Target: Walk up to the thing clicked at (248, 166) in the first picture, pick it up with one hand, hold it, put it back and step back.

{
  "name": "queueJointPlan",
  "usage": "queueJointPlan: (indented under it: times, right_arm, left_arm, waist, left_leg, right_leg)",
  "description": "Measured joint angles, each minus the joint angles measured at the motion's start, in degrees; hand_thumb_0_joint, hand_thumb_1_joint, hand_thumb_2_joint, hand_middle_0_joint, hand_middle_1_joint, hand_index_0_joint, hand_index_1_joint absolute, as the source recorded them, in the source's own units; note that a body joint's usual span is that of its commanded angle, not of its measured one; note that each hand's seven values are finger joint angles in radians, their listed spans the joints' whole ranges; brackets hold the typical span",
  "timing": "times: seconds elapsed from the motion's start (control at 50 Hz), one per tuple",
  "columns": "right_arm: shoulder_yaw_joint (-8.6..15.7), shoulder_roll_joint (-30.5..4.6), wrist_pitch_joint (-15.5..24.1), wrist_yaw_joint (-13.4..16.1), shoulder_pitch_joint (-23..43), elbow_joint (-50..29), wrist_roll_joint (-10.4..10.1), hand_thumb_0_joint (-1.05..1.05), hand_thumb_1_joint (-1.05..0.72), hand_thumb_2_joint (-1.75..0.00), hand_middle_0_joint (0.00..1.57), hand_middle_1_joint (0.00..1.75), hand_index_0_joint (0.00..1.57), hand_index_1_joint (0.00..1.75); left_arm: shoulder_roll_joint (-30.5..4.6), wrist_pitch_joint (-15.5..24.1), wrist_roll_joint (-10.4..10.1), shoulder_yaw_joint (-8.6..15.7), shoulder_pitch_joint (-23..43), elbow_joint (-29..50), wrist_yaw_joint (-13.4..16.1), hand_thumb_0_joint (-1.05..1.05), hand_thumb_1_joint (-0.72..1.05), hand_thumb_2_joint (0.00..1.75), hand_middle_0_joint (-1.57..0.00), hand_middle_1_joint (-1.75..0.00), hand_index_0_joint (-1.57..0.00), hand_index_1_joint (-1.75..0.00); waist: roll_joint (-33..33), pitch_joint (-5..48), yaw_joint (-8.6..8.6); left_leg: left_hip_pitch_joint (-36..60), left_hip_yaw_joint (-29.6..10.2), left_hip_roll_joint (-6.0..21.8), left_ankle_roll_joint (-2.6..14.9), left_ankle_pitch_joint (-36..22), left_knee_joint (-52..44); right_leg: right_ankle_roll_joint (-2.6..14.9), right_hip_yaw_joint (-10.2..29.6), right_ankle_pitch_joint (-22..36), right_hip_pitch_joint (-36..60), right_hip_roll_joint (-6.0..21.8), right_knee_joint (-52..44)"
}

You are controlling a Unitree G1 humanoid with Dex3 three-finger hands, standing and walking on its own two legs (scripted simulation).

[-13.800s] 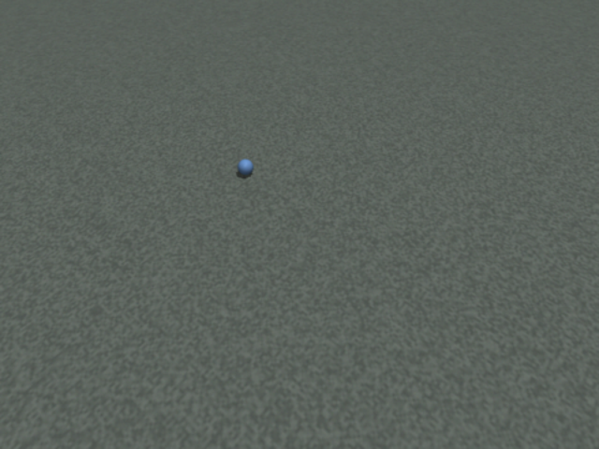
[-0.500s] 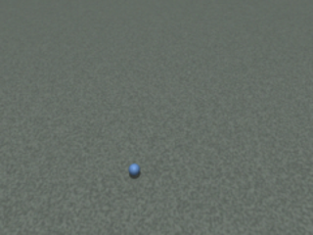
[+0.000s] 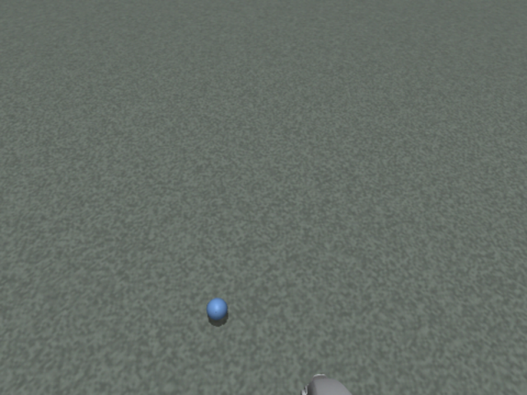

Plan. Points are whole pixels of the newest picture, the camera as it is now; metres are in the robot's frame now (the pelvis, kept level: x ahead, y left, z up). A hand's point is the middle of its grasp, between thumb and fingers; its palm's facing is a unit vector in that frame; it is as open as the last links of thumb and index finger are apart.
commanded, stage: walk up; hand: left
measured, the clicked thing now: (217, 308) +0.55 +0.15 -0.74
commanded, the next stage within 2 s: none
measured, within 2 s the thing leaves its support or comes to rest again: neither
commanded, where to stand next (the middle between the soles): +0.22 -0.03 m, yaw +1 degrees
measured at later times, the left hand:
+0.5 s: hand (143, 346) +0.25 +0.21 -0.15, palm faces -0.07 -0.93 -0.36, open 7.4 cm
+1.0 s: hand (131, 392) +0.18 +0.22 -0.16, palm faces -0.05 -0.91 -0.42, open 7.4 cm
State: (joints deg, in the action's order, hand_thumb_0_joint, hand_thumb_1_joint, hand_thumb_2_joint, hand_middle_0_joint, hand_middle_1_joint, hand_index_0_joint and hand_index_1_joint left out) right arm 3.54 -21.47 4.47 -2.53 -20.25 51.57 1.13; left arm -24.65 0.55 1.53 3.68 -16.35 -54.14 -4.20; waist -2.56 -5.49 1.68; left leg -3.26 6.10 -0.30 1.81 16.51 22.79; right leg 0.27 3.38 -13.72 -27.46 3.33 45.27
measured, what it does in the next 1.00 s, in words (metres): walks ahead: right foot, then left foot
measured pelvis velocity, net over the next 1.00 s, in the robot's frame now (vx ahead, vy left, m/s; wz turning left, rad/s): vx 0.13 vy -0.05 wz -0.03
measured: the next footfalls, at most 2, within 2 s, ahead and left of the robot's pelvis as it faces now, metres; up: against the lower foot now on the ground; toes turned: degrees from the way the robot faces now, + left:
right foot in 0.14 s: +0.20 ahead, -0.14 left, +0.00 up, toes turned -4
left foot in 0.54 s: +0.28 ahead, +0.08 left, +0.00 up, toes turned +0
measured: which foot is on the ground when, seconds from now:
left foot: down 0.00-0.18, up 0.20-0.52, down 0.54-0.88, up 0.90-1.00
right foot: up 0.00-0.12, down 0.14-0.56, up 0.58-0.80, down 0.82-1.00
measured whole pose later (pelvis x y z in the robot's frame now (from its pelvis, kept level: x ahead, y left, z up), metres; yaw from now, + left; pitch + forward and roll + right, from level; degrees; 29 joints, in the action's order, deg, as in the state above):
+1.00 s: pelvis +0.13 -0.05 -0.02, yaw -1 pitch -2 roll +0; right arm 2.4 -23.2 -1.9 -1.3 -7.6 51.1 0.1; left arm -21.0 0.9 2.0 1.7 -13.6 -55.6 0.2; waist 2.5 -5.6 -0.8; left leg -22.5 -3.3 -0.5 1.0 23.7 46.0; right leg -1.0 0.9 -21.9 -13.9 1.7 37.9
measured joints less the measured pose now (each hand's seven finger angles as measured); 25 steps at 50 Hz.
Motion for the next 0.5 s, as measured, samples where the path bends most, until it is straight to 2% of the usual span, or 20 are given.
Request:
queueJointPlan:
  times: [0.06, 0.12, 0.14, 0.18, 0.2, 0.24, 0.3, 0.36, 0.4, 0.46, 0.5]
  right_arm:
    - [-0.13, -0.60, -0.16, 0.06, -0.75, -1.15, -0.10, 0.01, -0.90, -0.90, 0.21, 0.30, 0.20, 0.30]
    - [-0.20, -1.14, -0.70, 0.21, -1.32, -2.26, -0.06, 0.01, -0.90, -0.90, 0.21, 0.30, 0.20, 0.30]
    - [-0.18, -1.48, -0.92, 0.32, -1.44, -2.54, -0.13, 0.01, -0.90, -0.90, 0.21, 0.30, 0.20, 0.30]
    - [-0.14, -2.01, -1.58, 0.82, -0.94, -2.58, -0.43, 0.01, -0.91, -0.90, 0.21, 0.30, 0.20, 0.30]
    - [-0.42, -1.62, -1.93, 1.04, -0.63, -2.62, -0.68, 0.01, -0.91, -0.90, 0.21, 0.30, 0.20, 0.30]
    - [-1.36, -0.93, -2.30, 1.31, 0.38, -2.58, -0.80, 0.01, -0.91, -0.90, 0.21, 0.30, 0.20, 0.30]
    - [-1.69, -1.13, -2.08, 1.34, 1.73, -3.35, -1.28, 0.01, -0.91, -0.90, 0.21, 0.30, 0.20, 0.30]
    - [-1.42, -1.80, -1.81, 1.32, 2.95, -4.73, -1.23, 0.01, -0.91, -0.90, 0.21, 0.30, 0.20, 0.30]
    - [-1.14, -2.08, -1.75, 1.62, 3.94, -5.04, -1.29, 0.01, -0.91, -0.90, 0.20, 0.30, 0.20, 0.30]
    - [-0.98, -2.07, -1.73, 2.23, 5.14, -4.34, -1.23, 0.01, -0.91, -0.90, 0.20, 0.30, 0.20, 0.30]
    - [-1.02, -1.86, -1.87, 2.61, 5.56, -3.58, -0.98, 0.00, -0.91, -0.90, 0.20, 0.30, 0.20, 0.30]
  left_arm:
    - [0.58, 0.07, 0.08, -0.13, 1.43, 1.19, -0.33, 0.01, 0.90, 0.90, -0.20, -0.30, -0.20, -0.30]
    - [1.14, 0.55, 0.06, -0.07, 2.89, 2.44, -0.43, 0.01, 0.90, 0.90, -0.20, -0.30, -0.20, -0.30]
    - [1.61, 0.82, 0.05, 0.03, 3.53, 2.79, -0.30, 0.01, 0.90, 0.90, -0.20, -0.30, -0.20, -0.30]
    - [3.08, 1.74, 0.14, 0.04, 5.19, 3.83, 0.04, 0.01, 0.90, 0.90, -0.20, -0.30, -0.20, -0.30]
    - [3.26, 2.34, 0.01, -0.04, 5.57, 4.88, 0.18, 0.01, 0.90, 0.90, -0.20, -0.30, -0.20, -0.30]
    - [3.50, 3.03, -0.70, -0.20, 5.65, 6.69, 0.57, 0.01, 0.90, 0.90, -0.20, -0.30, -0.20, -0.30]
    - [4.32, 3.02, -1.59, -0.78, 4.55, 7.89, 1.44, 0.00, 0.90, 0.90, -0.20, -0.30, -0.20, -0.30]
    - [4.64, 2.73, -1.40, -1.36, 2.97, 8.03, 2.10, 0.00, 0.90, 0.90, -0.20, -0.30, -0.20, -0.30]
    - [4.66, 2.34, -0.95, -1.71, 2.52, 7.91, 2.57, 0.00, 0.90, 0.90, -0.21, -0.30, -0.20, -0.30]
    - [4.40, 1.50, -0.54, -2.06, 3.02, 7.85, 3.09, 0.00, 0.90, 0.90, -0.21, -0.30, -0.21, -0.30]
    - [3.89, 0.74, -0.80, -2.24, 3.64, 8.05, 3.22, 0.00, 0.90, 0.90, -0.21, -0.30, -0.21, -0.30]
  waist:
    - [0.86, -0.60, 0.33]
    - [1.69, -0.72, 0.78]
    - [2.61, -0.87, 0.93]
    - [5.87, -2.16, 1.33]
    - [5.74, -2.38, 0.97]
    - [3.93, -2.49, -0.49]
    - [3.30, -1.93, -1.38]
    - [3.78, -1.28, -1.68]
    - [4.13, -1.43, -1.72]
    - [4.11, -2.10, -1.91]
    - [3.50, -2.74, -2.13]
  left_leg:
    - [1.42, 0.61, 0.09, -0.64, 2.58, 0.89]
    - [1.96, 1.01, 0.57, -1.70, 6.71, 4.20]
    - [1.85, 0.84, 1.38, -2.12, 8.57, 6.24]
    - [-0.48, -0.83, 4.59, -1.15, 10.53, 14.97]
    - [-3.25, -2.30, 4.19, -0.64, 10.49, 21.97]
    - [-8.93, -3.86, 1.51, -0.26, 12.95, 34.70]
    - [-16.25, -6.10, 0.30, -0.24, 11.33, 42.54]
    - [-20.97, -8.14, 1.20, -0.93, 7.43, 39.89]
    - [-22.36, -8.71, 1.83, -1.93, 5.27, 34.65]
    - [-22.15, -7.52, 2.51, -2.84, 1.78, 24.30]
    - [-20.55, -6.38, 1.93, -2.54, -2.05, 18.32]
  right_leg:
    - [0.72, -1.85, 2.20, 1.02, 0.91, -6.40]
    - [1.79, -3.80, 2.59, 3.78, 0.40, -11.13]
    - [1.71, -4.21, 4.78, 4.74, -0.42, -11.96]
    - [1.31, -6.38, 3.39, 6.35, -2.60, -10.76]
    - [1.43, -6.50, 2.04, 6.69, -2.68, -9.84]
    - [2.04, -5.22, 0.48, 7.88, -1.99, -9.51]
    - [2.28, -4.62, 0.66, 11.33, -1.82, -13.05]
    - [2.33, -4.44, 0.69, 13.57, -2.76, -15.56]
    - [2.38, -4.56, 0.23, 14.34, -3.46, -15.99]
    - [2.12, -5.28, -1.54, 14.31, -4.05, -14.39]
    - [1.70, -5.82, -3.92, 13.60, -3.92, -11.10]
